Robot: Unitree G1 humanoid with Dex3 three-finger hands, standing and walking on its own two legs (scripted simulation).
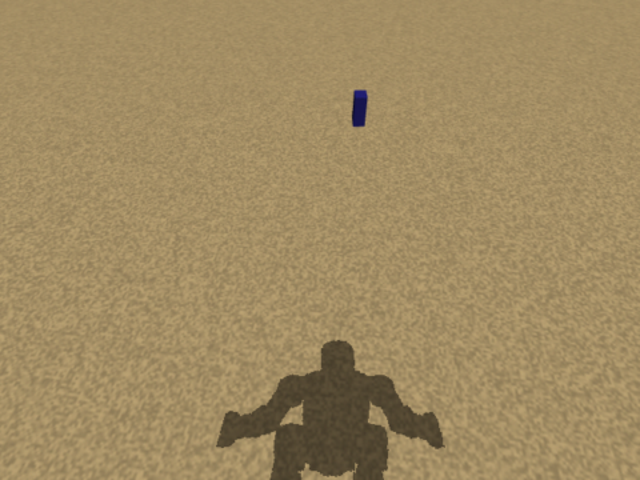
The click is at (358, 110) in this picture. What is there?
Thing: carton on end
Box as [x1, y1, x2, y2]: [352, 90, 367, 126]
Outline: 354,90 352,113 353,126 364,126 367,98 365,90
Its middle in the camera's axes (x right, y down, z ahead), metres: +0.23 -0.71 +2.10
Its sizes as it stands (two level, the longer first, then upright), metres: 0.076 0.064 0.172
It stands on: the floor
